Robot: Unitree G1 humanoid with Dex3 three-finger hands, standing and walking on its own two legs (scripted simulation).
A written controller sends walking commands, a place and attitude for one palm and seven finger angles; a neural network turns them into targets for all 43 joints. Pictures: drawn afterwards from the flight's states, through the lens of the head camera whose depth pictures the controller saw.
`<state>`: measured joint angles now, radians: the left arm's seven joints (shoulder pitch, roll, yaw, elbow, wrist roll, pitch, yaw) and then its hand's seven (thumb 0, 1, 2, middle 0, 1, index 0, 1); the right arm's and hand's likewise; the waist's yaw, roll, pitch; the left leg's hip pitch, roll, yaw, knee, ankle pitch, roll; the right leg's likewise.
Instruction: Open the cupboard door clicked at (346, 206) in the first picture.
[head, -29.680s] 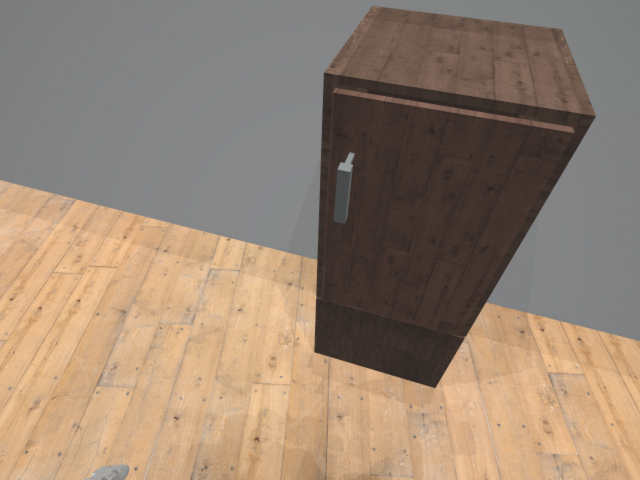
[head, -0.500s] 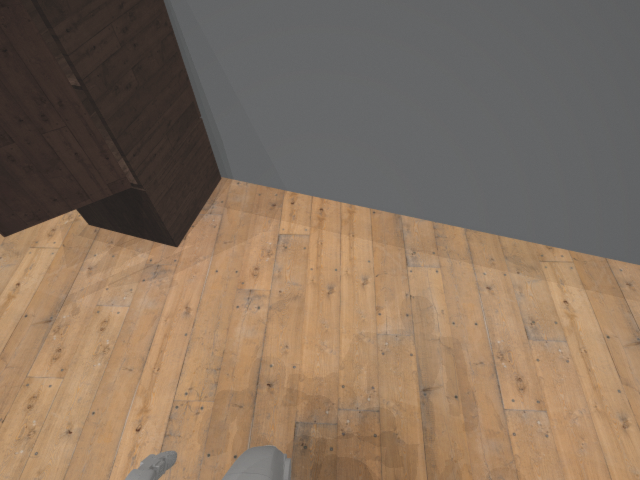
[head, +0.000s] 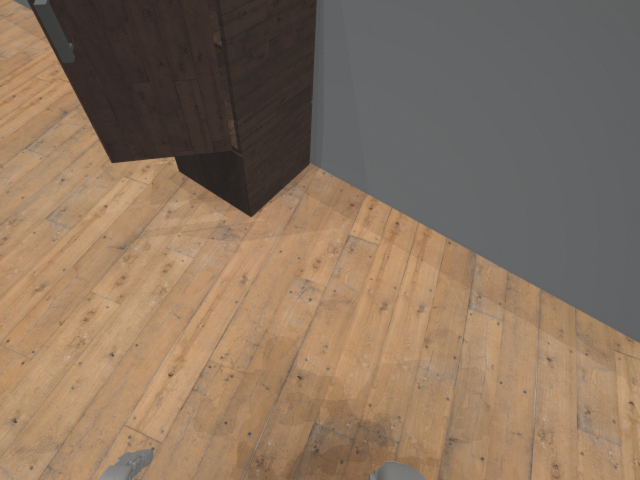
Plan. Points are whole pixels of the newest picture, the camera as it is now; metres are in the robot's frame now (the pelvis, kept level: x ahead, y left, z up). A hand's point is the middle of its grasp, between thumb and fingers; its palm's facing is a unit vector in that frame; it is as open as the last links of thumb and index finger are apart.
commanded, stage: turn to face it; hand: left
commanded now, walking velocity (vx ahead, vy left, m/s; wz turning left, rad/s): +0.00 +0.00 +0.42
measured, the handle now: (57, 28) +0.95 +0.65 +0.01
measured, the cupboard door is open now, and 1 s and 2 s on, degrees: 48 48 48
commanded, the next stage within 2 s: take the last steps up to it in 0.30 s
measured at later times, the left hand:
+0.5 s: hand out of the picture +0.00 +0.16 -0.19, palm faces +0.27 -0.94 -0.19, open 7.4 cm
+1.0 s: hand out of the picture +0.08 +0.16 -0.15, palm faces +0.39 -0.89 -0.23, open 7.4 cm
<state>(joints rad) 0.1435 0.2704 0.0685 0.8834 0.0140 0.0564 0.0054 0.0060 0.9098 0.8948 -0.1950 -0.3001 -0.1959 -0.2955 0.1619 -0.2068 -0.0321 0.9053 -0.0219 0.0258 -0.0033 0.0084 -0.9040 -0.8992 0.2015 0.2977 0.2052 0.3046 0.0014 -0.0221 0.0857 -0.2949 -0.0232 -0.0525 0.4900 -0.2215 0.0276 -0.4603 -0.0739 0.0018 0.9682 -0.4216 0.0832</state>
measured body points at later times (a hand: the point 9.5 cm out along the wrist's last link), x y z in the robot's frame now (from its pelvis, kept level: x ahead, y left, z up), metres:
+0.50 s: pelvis +0.02 -0.03 -0.01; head +0.05 +0.00 +0.43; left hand -0.02 +0.21 -0.17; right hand +0.17 -0.26 -0.15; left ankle +0.00 +0.08 -0.74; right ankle +0.00 -0.16 -0.74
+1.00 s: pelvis +0.11 -0.02 +0.00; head +0.12 -0.04 +0.45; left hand +0.06 +0.21 -0.13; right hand +0.20 -0.25 -0.16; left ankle +0.05 +0.11 -0.66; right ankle +0.13 -0.12 -0.74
